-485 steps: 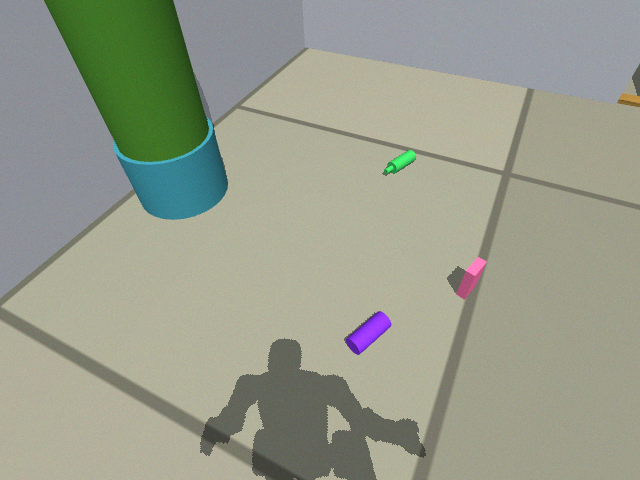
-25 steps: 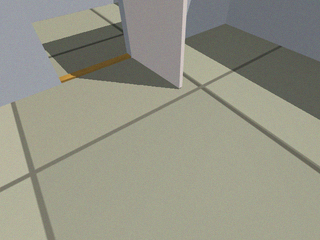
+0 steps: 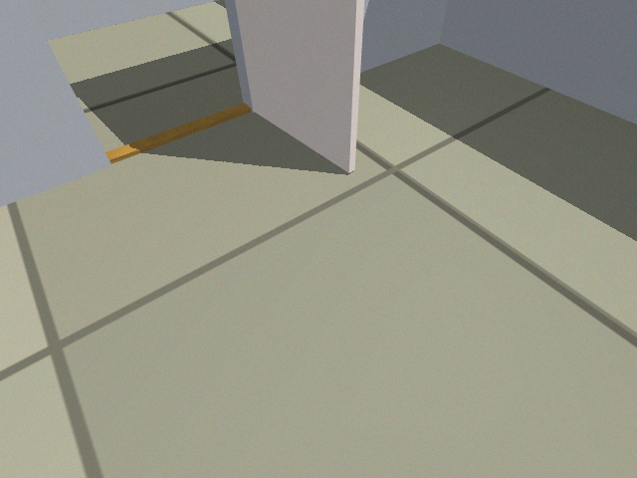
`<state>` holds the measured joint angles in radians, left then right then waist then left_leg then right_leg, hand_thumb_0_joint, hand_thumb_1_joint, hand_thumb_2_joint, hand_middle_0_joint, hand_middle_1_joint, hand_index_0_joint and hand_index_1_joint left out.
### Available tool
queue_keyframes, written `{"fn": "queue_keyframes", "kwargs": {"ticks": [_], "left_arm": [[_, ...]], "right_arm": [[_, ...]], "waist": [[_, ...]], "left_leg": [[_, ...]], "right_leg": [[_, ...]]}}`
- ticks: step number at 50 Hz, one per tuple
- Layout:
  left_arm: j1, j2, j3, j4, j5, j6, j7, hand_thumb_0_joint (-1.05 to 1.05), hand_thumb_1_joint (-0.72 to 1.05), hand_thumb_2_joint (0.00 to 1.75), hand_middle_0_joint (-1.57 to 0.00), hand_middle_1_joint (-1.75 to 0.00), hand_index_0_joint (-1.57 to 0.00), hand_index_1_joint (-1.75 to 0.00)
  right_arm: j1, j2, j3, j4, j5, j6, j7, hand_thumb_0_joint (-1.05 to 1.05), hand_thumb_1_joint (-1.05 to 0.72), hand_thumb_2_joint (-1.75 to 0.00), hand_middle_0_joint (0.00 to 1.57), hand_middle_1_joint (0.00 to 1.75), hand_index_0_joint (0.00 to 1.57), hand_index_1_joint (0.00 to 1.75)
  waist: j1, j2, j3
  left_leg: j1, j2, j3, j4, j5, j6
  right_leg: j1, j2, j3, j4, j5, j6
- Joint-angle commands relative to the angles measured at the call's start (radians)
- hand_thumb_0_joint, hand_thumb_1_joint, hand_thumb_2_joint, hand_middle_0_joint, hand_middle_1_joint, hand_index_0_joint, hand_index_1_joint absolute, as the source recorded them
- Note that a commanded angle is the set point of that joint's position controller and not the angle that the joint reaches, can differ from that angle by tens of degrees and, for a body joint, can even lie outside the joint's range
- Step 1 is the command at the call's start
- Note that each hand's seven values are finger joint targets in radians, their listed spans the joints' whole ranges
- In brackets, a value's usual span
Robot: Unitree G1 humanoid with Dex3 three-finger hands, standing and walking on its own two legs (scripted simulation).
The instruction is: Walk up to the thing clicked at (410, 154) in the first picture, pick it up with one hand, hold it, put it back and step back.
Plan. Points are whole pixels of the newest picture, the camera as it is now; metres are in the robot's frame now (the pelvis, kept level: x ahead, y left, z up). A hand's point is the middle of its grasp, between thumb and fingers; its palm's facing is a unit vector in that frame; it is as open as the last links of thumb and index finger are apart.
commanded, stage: stand
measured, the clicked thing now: out of the picture +0.23 +1.29 -0.75
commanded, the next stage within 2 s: none
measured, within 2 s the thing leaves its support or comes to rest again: neither
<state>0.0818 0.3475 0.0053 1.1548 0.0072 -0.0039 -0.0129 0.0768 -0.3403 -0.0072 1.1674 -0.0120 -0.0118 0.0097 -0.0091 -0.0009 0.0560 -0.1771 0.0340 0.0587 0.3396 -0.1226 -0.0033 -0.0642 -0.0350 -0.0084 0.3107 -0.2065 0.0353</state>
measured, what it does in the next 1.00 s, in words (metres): stands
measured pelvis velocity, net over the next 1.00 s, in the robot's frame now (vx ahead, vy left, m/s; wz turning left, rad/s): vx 0.01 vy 0.01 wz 0.01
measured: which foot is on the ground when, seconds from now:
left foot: down 0.00-1.00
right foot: down 0.00-1.00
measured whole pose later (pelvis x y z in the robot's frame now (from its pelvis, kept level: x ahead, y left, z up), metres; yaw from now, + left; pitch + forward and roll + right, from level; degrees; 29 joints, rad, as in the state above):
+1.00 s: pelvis +0.01 +0.01 +0.00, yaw +1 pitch -2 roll +0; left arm 0.12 0.35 0.00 1.13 0.01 0.00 -0.01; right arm 0.08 -0.34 -0.01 1.15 -0.01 -0.01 0.01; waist 0.00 -0.01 0.05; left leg -0.16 0.01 0.05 0.34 -0.14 0.01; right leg -0.04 -0.06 -0.02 0.30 -0.22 0.05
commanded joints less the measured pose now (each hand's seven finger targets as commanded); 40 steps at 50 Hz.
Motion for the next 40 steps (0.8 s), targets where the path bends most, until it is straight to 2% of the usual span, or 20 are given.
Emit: {"fn": "queue_keyframes", "kwargs": {"ticks": [1,7,11,18,22,23,26,29,32,38,40], "left_arm": [[-0.031,0.214,0.04,-0.057,0.003,-0.022,0.017,0.0,0.9,0.9,-0.2,-0.3,-0.2,-0.3],[-0.021,0.215,0.039,-0.068,0.004,-0.024,0.017,0.0,0.9,0.9,-0.2,-0.3,-0.2,-0.3],[-0.026,0.217,0.038,-0.072,0.004,-0.024,0.019,0.0,0.9,0.9,-0.2,-0.3,-0.2,-0.3],[-0.008,0.213,0.035,-0.074,0.006,-0.024,0.019,0.0,0.9,0.9,-0.2,-0.3,-0.2,-0.3],[-0.006,0.211,0.034,-0.076,0.006,-0.023,0.019,0.0,0.9,0.9,-0.2,-0.3,-0.2,-0.3],[0.004,0.21,0.032,-0.077,0.006,-0.024,0.02,0.0,0.9,0.9,-0.2,-0.3,-0.2,-0.3],[0.0,0.219,0.033,-0.079,0.006,-0.026,0.022,0.0,0.9,0.9,-0.2,-0.3,-0.2,-0.3],[0.002,0.215,0.032,-0.08,0.005,-0.022,0.023,0.0,0.9,0.9,-0.2,-0.3,-0.2,-0.3],[0.006,0.218,0.032,-0.079,0.007,-0.02,0.021,0.0,0.9,0.9,-0.2,-0.3,-0.2,-0.3],[0.014,0.217,0.032,-0.084,0.008,-0.023,0.022,0.0,0.9,0.9,-0.2,-0.3,-0.2,-0.3],[0.007,0.215,0.033,-0.083,0.006,-0.022,0.022,0.0,0.9,0.9,-0.2,-0.3,-0.2,-0.3]], "right_arm": [[-0.058,-0.224,-0.039,-0.068,0.003,-0.018,-0.01,0.0,-0.9,-0.9,0.2,0.3,0.2,0.3],[-0.061,-0.223,-0.039,-0.072,0.002,-0.024,-0.01,0.0,-0.9,-0.9,0.2,0.3,0.2,0.3],[-0.054,-0.221,-0.04,-0.073,0.003,-0.023,-0.009,0.0,-0.9,-0.9,0.2,0.3,0.2,0.3],[-0.062,-0.226,-0.041,-0.074,0.005,-0.02,-0.01,0.0,-0.9,-0.9,0.2,0.3,0.2,0.3],[-0.054,-0.228,-0.04,-0.073,0.003,-0.021,-0.01,0.0,-0.9,-0.9,0.2,0.3,0.2,0.3],[-0.066,-0.229,-0.042,-0.076,0.003,-0.021,-0.01,0.0,-0.9,-0.9,0.2,0.3,0.2,0.3],[-0.06,-0.222,-0.04,-0.076,0.005,-0.022,-0.011,0.0,-0.9,-0.9,0.2,0.3,0.2,0.3],[-0.057,-0.226,-0.041,-0.073,0.005,-0.022,-0.012,0.0,-0.9,-0.9,0.2,0.3,0.2,0.3],[-0.054,-0.228,-0.042,-0.072,0.005,-0.019,-0.012,0.0,-0.9,-0.9,0.2,0.3,0.2,0.3],[-0.05,-0.224,-0.041,-0.075,0.006,-0.022,-0.011,0.0,-0.9,-0.9,0.2,0.3,0.2,0.3],[-0.052,-0.226,-0.042,-0.074,0.005,-0.023,-0.011,0.0,-0.9,-0.9,0.2,0.3,0.2,0.3]], "waist": [[0.0,-0.003,-0.067],[0.005,0.005,-0.099],[-0.001,-0.003,-0.096],[0.002,0.013,-0.085],[0.004,0.016,-0.098],[0.009,0.015,-0.11],[0.004,0.002,-0.112],[0.004,0.01,-0.101],[0.003,0.003,-0.076],[0.007,0.001,-0.102],[0.004,0.007,-0.087]], "left_leg": [[0.067,0.118,-0.127,-0.077,-0.024,0.015],[0.102,0.12,-0.12,-0.054,0.084,0.018],[0.097,0.119,-0.121,-0.054,0.099,0.019],[0.092,0.112,-0.124,-0.06,0.051,0.019],[0.094,0.116,-0.127,-0.06,0.091,0.021],[0.11,0.119,-0.126,-0.049,0.136,0.023],[0.119,0.117,-0.119,-0.037,0.187,0.023],[0.114,0.115,-0.119,-0.042,0.16,0.02],[0.091,0.11,-0.124,-0.064,0.071,0.016],[0.12,0.114,-0.118,-0.047,0.159,0.022],[0.113,0.112,-0.118,-0.05,0.142,0.019]], "right_leg": [[-0.081,-0.1,0.072,-0.067,0.033,-0.043],[-0.071,-0.108,0.07,-0.063,0.081,-0.045],[-0.062,-0.109,0.065,-0.064,0.087,-0.04],[-0.07,-0.111,0.062,-0.074,0.068,-0.041],[-0.046,-0.113,0.056,-0.065,0.082,-0.041],[-0.05,-0.114,0.054,-0.063,0.101,-0.039],[-0.046,-0.115,0.051,-0.062,0.134,-0.036],[-0.049,-0.114,0.05,-0.063,0.11,-0.038],[-0.061,-0.112,0.05,-0.068,0.063,-0.04],[-0.045,-0.117,0.051,-0.067,0.116,-0.04],[-0.052,-0.115,0.053,-0.067,0.1,-0.042]]}}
